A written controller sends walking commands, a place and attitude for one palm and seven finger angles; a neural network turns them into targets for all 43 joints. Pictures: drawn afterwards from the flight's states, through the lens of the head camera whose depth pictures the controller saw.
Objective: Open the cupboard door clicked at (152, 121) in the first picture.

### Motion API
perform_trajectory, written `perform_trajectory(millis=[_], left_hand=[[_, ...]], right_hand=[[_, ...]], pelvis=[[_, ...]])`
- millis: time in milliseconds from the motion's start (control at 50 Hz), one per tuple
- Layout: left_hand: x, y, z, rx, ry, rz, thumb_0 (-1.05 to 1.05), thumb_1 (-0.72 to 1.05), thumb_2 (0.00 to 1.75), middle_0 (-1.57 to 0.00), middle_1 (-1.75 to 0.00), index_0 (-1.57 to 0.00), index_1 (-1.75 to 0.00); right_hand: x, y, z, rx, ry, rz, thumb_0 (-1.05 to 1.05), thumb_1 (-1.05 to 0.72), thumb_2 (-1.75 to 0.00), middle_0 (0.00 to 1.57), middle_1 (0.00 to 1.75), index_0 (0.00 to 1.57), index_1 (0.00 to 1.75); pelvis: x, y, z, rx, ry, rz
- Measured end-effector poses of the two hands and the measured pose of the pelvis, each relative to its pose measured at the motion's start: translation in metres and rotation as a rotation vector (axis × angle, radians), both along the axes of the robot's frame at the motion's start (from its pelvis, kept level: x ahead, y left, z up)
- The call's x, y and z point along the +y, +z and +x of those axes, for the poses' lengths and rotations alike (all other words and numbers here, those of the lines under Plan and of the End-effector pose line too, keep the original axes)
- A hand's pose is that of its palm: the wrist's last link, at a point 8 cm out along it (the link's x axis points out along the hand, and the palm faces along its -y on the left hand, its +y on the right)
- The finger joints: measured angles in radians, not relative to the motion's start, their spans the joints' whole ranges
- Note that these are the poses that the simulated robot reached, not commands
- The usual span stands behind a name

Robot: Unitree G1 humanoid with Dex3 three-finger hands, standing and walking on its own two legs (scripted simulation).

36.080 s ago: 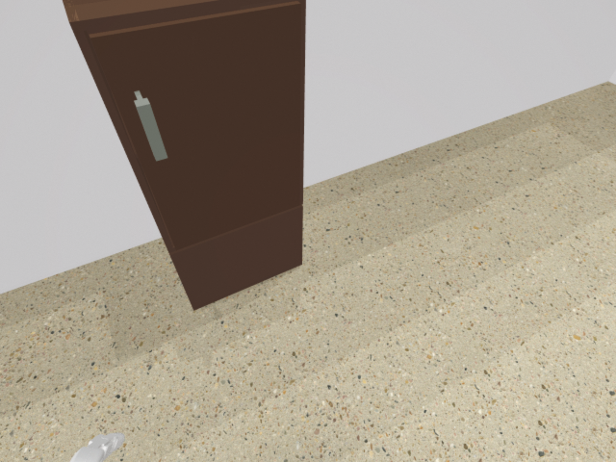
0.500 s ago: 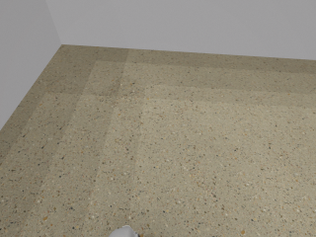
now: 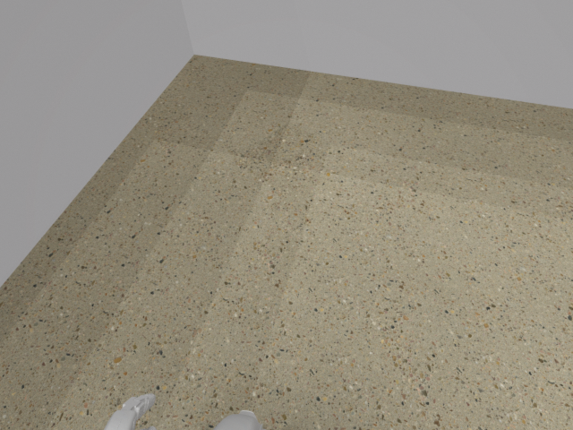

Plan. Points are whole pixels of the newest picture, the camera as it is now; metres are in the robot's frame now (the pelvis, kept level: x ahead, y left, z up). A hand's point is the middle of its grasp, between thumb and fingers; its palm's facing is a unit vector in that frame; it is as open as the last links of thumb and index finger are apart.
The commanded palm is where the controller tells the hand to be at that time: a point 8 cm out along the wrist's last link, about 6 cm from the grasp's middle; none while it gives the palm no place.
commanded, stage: turn to face it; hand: left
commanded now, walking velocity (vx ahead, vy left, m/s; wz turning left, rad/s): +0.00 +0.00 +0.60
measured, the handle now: out of the picture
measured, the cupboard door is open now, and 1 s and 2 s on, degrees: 42 42 42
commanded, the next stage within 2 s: none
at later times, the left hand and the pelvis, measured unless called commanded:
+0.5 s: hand out of the picture +0.01 +0.23 -0.17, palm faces +0.36 -0.90 -0.26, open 7.4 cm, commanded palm none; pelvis +0.03 +0.00 +0.00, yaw +20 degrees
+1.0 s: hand out of the picture +0.02 +0.15 -0.15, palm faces +0.60 -0.77 -0.23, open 7.4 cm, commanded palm none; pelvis +0.07 -0.04 +0.01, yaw +39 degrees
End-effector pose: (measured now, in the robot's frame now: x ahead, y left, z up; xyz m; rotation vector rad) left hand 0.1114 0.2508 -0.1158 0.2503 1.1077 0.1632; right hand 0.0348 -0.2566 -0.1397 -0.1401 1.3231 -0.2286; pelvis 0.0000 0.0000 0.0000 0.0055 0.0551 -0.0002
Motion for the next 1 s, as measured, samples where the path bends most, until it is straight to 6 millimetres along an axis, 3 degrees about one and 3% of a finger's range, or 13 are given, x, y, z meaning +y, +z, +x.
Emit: perform_trajectory(millis=[100, 180, 280, 380, 440, 540, 640, 740, 800, 880, 1000], left_hand=[[-0.015, 0.009, -0.026, 0.044, 0.078, -0.003, 0.0, 0.9, 0.9, -0.2, -0.3, -0.2, -0.29], [-0.024, 0.005, -0.05, 0.081, 0.146, -0.029, 0.0, 0.9, 0.9, -0.2, -0.3, -0.2, -0.29], [-0.02, -0.009, -0.09, 0.142, 0.25, -0.057, 0.0, 0.9, 0.9, -0.2, -0.3, -0.21, -0.29], [0.0, -0.034, -0.127, 0.201, 0.353, -0.076, 0.0, 0.9, 0.9, -0.2, -0.3, -0.21, -0.29], [0.011, -0.033, -0.13, 0.208, 0.395, -0.061, 0.01, 0.9, 0.9, -0.2, -0.3, -0.2, -0.29], [0.02, -0.017, -0.111, 0.117, 0.433, -0.047, 0.01, 0.91, 0.9, -0.2, -0.3, -0.2, -0.29], [0.014, -0.003, -0.091, 0.043, 0.45, -0.025, 0.01, 0.91, 0.9, -0.2, -0.3, -0.2, -0.29], [-0.005, 0.0, -0.079, -0.005, 0.476, 0.015, 0.0, 0.9, 0.9, -0.2, -0.3, -0.2, -0.29], [-0.024, 0.004, -0.085, 0.006, 0.51, 0.016, 0.0, 0.9, 0.9, -0.2, -0.3, -0.2, -0.29], [-0.047, 0.006, -0.099, 0.047, 0.572, -0.021, 0.0, 0.9, 0.9, -0.2, -0.3, -0.2, -0.29], [-0.067, -0.005, -0.127, 0.07, 0.675, -0.083, 0.0, 0.9, 0.9, -0.2, -0.3, -0.21, -0.29]], right_hand=[[-0.022, 0.011, 0.042, -0.023, 0.08, -0.008, 0.0, -0.91, -0.9, 0.19, 0.3, 0.2, 0.3], [-0.023, 0.019, 0.084, -0.051, 0.168, -0.011, 0.0, -0.91, -0.9, 0.19, 0.3, 0.2, 0.3], [0.0, 0.022, 0.144, -0.108, 0.306, -0.016, 0.0, -0.92, -0.9, 0.19, 0.3, 0.2, 0.3], [0.038, 0.021, 0.195, -0.216, 0.431, -0.032, 0.0, -0.91, -0.9, 0.19, 0.3, 0.2, 0.3], [0.051, 0.028, 0.202, -0.235, 0.475, -0.032, 0.0, -0.91, -0.9, 0.19, 0.3, 0.2, 0.3], [0.055, 0.032, 0.196, -0.186, 0.514, -0.031, 0.0, -0.91, -0.9, 0.2, 0.3, 0.21, 0.3], [0.045, 0.025, 0.193, -0.127, 0.532, -0.007, 0.0, -0.91, -0.9, 0.2, 0.3, 0.21, 0.3], [0.024, 0.003, 0.202, -0.079, 0.539, 0.02, 0.0, -0.91, -0.9, 0.2, 0.3, 0.21, 0.3], [0.016, -0.002, 0.213, -0.05, 0.564, 0.016, 0.0, -0.91, -0.9, 0.2, 0.3, 0.21, 0.3], [0.018, 0.007, 0.228, -0.031, 0.605, 0.014, 0.0, -0.91, -0.9, 0.2, 0.3, 0.2, 0.3], [0.048, 0.017, 0.254, -0.042, 0.716, 0.01, 0.0, -0.91, -0.9, 0.19, 0.3, 0.2, 0.3]], pelvis=[[-0.014, 0.011, 0.012, -0.02, 0.081, 0.035], [-0.019, 0.014, 0.019, -0.028, 0.141, 0.052], [-0.015, 0.008, 0.025, -0.033, 0.216, 0.045], [-0.001, -0.01, 0.03, -0.034, 0.288, 0.026], [-0.001, -0.007, 0.03, -0.043, 0.316, 0.017], [-0.005, 0.004, 0.034, -0.046, 0.37, -0.005], [-0.017, 0.007, 0.042, -0.041, 0.423, -0.011], [-0.039, -0.004, 0.058, -0.022, 0.483, 0.01], [-0.045, -0.002, 0.061, -0.031, 0.529, 0.011], [-0.048, 0.007, 0.068, -0.029, 0.585, 0.031], [-0.044, 0.01, 0.071, -0.025, 0.672, 0.041]])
